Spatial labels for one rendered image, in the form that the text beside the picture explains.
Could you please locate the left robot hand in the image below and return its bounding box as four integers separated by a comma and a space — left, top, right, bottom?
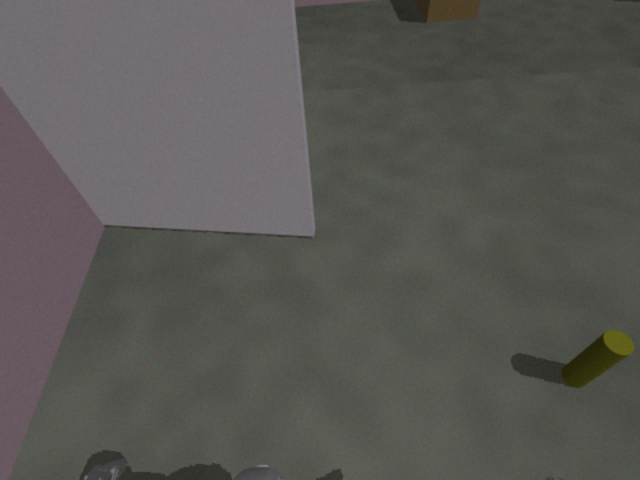
84, 459, 127, 480

